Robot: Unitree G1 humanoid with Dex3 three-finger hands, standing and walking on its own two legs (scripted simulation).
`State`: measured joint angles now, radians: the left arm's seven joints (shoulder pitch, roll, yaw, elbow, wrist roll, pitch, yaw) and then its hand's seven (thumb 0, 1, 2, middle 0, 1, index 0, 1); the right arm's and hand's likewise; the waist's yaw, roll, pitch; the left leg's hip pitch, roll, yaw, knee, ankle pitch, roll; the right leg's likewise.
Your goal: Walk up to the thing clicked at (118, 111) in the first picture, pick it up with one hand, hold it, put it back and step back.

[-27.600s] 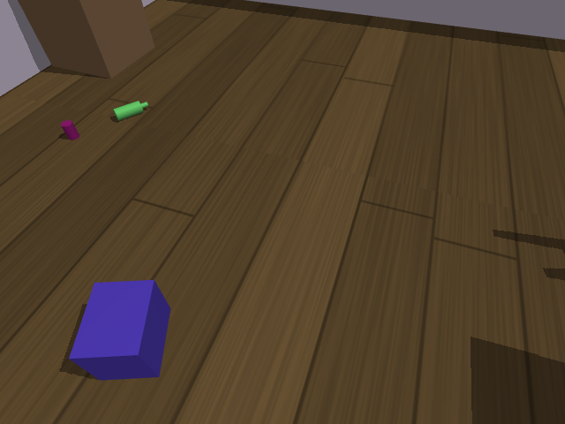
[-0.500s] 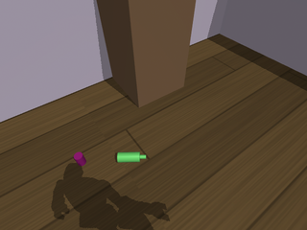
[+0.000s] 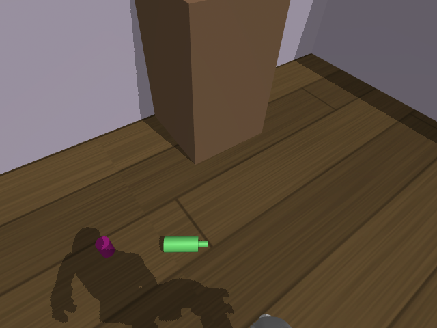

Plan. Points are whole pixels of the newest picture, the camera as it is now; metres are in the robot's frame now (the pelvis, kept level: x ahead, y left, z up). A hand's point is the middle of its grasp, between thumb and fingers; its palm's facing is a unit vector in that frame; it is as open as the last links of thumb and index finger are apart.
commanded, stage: walk up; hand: left
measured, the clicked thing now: (186, 244) +0.61 +0.14 -0.74
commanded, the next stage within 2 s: none
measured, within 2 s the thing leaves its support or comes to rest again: neither
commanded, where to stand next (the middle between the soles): +0.25 -0.03 m, yaw +1 degrees
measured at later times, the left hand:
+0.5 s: hand (121, 289) +0.24 +0.22 -0.15, palm faces -0.02 -0.93 -0.37, open 7.4 cm
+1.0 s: hand (119, 287) +0.24 +0.23 -0.15, palm faces +0.02 -0.94 -0.35, open 7.4 cm
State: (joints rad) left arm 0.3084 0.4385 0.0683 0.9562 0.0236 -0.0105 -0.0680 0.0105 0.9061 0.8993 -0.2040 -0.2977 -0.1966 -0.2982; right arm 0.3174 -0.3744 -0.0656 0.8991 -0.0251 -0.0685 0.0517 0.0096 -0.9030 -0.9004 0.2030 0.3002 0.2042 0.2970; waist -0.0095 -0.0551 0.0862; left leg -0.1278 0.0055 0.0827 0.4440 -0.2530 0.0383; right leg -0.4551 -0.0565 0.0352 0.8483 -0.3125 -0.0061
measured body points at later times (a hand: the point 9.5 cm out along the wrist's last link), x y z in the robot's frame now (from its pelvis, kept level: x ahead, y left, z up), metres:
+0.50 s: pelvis +0.15 -0.04 -0.02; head +0.19 -0.04 +0.43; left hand +0.24 +0.27 -0.13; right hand +0.23 -0.36 -0.13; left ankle +0.22 +0.09 -0.74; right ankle +0.18 -0.15 -0.74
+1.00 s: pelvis +0.17 -0.03 +0.00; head +0.19 -0.03 +0.45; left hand +0.24 +0.28 -0.13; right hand +0.30 -0.33 -0.13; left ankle +0.22 +0.09 -0.74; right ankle +0.16 -0.16 -0.74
